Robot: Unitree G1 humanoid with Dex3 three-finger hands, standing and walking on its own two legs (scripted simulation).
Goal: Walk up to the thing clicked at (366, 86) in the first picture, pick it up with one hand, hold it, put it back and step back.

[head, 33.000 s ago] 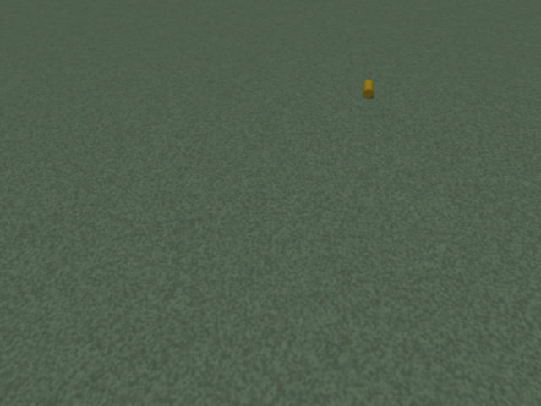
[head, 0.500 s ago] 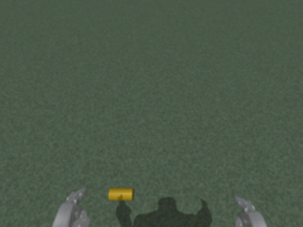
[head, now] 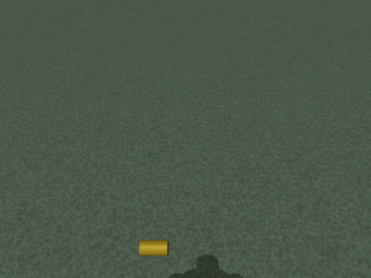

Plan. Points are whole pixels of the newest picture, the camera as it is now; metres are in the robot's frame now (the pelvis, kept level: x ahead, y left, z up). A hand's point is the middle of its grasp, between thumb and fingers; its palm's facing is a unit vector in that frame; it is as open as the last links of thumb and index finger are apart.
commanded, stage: stand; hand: left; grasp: from above
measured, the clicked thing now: (154, 247) +0.42 +0.20 -0.74
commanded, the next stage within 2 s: step back in 1.94 s
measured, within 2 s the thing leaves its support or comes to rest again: neither
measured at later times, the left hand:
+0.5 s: hand out of the picture +0.03 +0.23 -0.16, palm faces +0.01 -0.94 -0.33, open 7.4 cm
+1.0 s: hand out of the picture +0.06 +0.18 -0.16, palm faces +0.00 -0.97 -0.26, open 7.4 cm
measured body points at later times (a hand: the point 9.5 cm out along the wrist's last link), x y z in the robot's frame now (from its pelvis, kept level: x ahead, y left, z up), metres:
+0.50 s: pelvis -0.01 -0.01 +0.01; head -0.01 -0.02 +0.46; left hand +0.03 +0.28 -0.13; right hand +0.04 -0.30 -0.14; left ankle +0.01 +0.11 -0.74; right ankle +0.00 -0.15 -0.74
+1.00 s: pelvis +0.01 -0.02 +0.01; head +0.00 -0.03 +0.46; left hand +0.06 +0.23 -0.14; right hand +0.05 -0.28 -0.14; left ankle +0.01 +0.11 -0.74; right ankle +0.00 -0.15 -0.74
